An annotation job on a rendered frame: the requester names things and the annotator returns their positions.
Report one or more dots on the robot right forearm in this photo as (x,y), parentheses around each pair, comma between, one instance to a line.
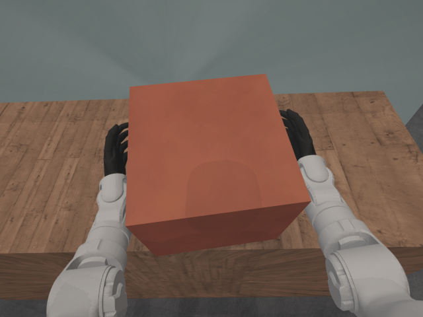
(330,216)

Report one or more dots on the right robot hand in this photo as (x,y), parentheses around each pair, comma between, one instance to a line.
(298,134)

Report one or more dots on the pedestal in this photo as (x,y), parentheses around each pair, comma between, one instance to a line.
(52,161)

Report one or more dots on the left robot upper arm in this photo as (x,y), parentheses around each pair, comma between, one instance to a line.
(89,292)

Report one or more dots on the left robot hand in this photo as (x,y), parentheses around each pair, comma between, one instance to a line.
(114,157)

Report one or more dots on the carton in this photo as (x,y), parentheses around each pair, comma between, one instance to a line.
(210,164)

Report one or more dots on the right robot upper arm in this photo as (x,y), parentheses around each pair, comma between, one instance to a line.
(368,282)

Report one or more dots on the robot left forearm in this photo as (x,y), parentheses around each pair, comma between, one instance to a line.
(108,237)

